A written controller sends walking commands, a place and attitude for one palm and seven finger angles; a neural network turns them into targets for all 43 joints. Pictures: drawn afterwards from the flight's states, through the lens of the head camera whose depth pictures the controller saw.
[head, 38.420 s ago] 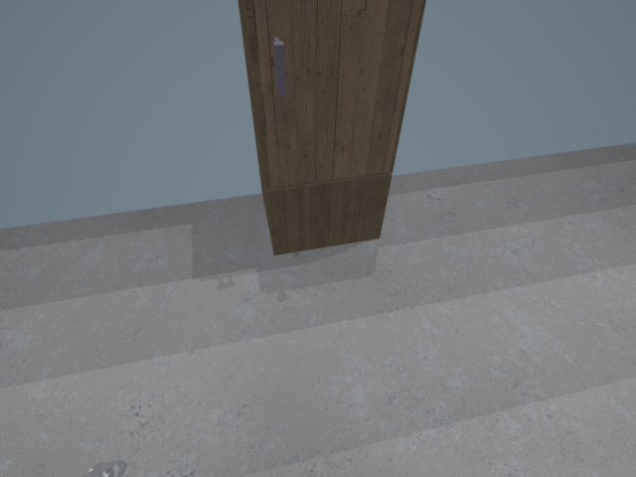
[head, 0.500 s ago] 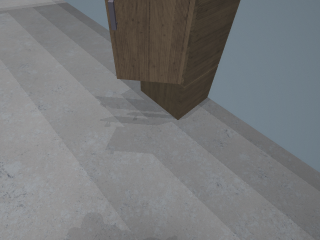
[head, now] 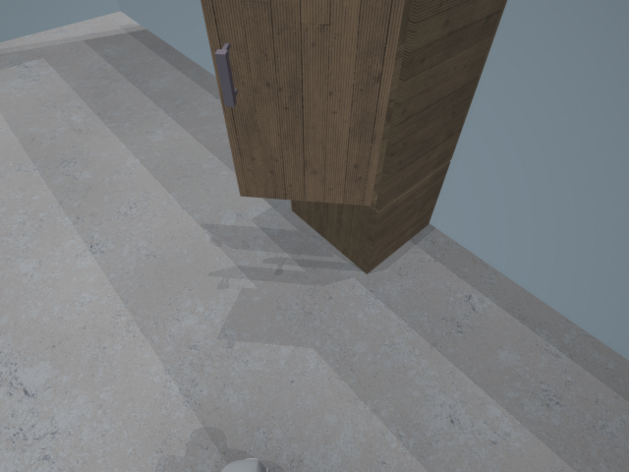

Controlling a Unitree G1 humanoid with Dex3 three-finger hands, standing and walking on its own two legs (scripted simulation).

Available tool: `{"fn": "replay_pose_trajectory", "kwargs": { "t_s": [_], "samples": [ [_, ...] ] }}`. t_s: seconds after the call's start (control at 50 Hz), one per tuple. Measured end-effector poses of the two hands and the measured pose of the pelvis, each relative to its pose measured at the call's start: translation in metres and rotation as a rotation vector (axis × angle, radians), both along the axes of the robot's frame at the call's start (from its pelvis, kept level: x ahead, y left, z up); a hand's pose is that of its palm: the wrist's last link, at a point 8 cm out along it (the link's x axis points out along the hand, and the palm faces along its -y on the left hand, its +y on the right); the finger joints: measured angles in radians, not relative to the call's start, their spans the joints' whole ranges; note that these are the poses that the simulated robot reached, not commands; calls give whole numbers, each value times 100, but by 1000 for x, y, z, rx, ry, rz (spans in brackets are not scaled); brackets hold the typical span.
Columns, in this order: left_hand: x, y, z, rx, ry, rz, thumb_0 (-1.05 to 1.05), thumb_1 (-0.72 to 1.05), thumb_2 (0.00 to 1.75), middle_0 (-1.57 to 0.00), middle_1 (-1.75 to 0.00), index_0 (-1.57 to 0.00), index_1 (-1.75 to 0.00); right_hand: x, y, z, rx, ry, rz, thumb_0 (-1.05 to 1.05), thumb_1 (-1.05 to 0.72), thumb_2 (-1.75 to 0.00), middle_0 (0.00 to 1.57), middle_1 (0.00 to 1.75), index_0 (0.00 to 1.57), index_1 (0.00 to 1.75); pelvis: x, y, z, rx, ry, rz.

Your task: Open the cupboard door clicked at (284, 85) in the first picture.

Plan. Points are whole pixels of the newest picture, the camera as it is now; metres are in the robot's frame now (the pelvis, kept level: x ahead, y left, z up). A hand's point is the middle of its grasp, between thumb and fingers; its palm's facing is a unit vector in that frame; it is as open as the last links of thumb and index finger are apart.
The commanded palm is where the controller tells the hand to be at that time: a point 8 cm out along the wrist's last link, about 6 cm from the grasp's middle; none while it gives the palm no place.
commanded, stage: take the last steps up to it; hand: left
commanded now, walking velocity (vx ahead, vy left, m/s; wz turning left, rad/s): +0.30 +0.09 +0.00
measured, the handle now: (228, 75) +0.92 +0.26 +0.03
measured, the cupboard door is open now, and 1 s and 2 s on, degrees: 42 42 42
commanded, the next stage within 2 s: come to a stop and stand still in 0.56 s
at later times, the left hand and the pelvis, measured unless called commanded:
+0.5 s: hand (190, 377) +0.29 +0.23 -0.17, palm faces +0.01 -0.98 -0.20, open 7.4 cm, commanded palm none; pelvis +0.19 +0.04 -0.02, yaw -2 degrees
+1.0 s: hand (177, 341) +0.35 +0.28 -0.19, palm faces +0.00 -0.97 -0.23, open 7.4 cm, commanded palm none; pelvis +0.31 +0.08 -0.01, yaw -4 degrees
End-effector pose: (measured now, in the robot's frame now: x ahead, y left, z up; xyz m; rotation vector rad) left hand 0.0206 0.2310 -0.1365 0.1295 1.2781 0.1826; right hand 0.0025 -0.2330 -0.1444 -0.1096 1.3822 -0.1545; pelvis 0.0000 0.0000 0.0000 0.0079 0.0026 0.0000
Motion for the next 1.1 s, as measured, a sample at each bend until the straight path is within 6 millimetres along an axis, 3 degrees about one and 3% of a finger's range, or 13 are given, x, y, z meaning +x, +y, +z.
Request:
{"fn": "replay_pose_trajectory", "kwargs": {
  "t_s": [0.12,0.2,0.24,0.3,0.44,0.52,0.6,0.7,0.78,0.86,0.96,1.1],
  "samples": [
    [-15,19,-12,-46,156,67,0,92,90,-21,-29,-20,-30,113,20,10,-28,-152,84,0,-91,-90,19,30,19,30,49,25,-4,-3,2,3],
    [-4,41,-30,-59,247,71,1,91,90,-20,-29,-20,-30,171,40,3,-68,-257,104,0,-91,-90,19,30,19,30,82,47,-21,-13,-6,-15],
    [18,50,-30,-49,248,51,1,91,90,-20,-29,-20,-29,182,48,4,-67,-265,93,0,-91,-90,19,30,20,30,95,51,-20,-2,-6,-26],
    [69,58,-22,-36,177,25,1,91,90,-20,-29,-19,-29,183,59,4,-51,-222,71,0,-91,-90,19,30,20,30,114,55,-12,1,-1,-28],
    [209,54,-1,-10,-61,-58,1,91,90,-20,-29,-19,-29,172,50,-5,-31,-56,3,-1,-93,-90,20,30,20,30,167,53,-6,10,-9,-32],
    [266,47,-5,13,-152,-75,0,91,90,-20,-29,-19,-29,175,43,-22,-6,37,-19,0,-92,-90,20,30,20,30,201,44,-19,20,-20,-24],
    [284,42,-2,2,-124,-61,0,90,90,-20,-29,-19,-29,208,44,-14,-9,58,-25,0,-92,-90,20,30,20,30,232,46,-10,-8,-13,-16],
    [287,57,-3,-3,-20,-34,0,93,90,-20,-29,-20,-30,276,58,2,-14,-28,-13,0,-91,-90,19,30,19,30,270,55,0,-4,4,-22],
    [288,72,-20,-20,79,-19,0,92,90,-20,-29,-20,-30,331,71,-1,-50,-108,15,0,-92,-90,19,30,20,30,301,74,-11,-31,-8,-40],
    [297,84,-30,-13,154,-19,0,92,90,-20,-29,-20,-29,369,86,-1,-67,-141,22,0,-92,-90,19,30,20,30,317,81,-15,-10,-5,-51],
    [319,92,-22,12,142,-35,0,91,90,-20,-29,-20,-29,386,89,1,-67,-164,18,0,-91,-90,20,30,20,30,313,81,-10,-26,3,-57],
    [350,84,-6,62,12,-62,0,91,90,-20,-29,-19,-29,369,56,-5,-70,-151,-5,0,-90,-90,20,30,20,30,302,63,-12,-30,2,-62]
  ]
}}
